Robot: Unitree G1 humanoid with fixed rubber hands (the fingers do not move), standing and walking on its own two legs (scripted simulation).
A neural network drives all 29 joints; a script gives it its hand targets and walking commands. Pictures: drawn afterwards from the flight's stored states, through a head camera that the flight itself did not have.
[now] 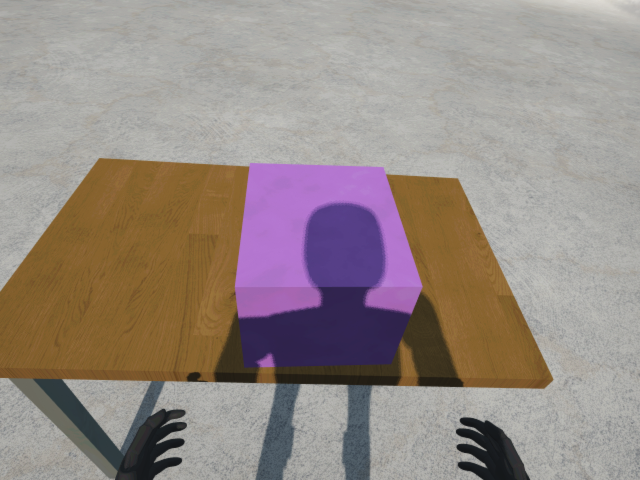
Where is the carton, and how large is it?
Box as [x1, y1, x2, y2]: [235, 163, 422, 367]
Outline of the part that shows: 250,163 235,281 235,292 244,367 390,363 422,286 383,167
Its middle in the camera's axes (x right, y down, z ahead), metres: +0.00 +0.04 +0.65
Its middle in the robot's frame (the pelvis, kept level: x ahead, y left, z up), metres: +0.48 +0.05 +0.00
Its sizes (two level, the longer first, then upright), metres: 0.275 0.237 0.200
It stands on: a table, 0.68 m high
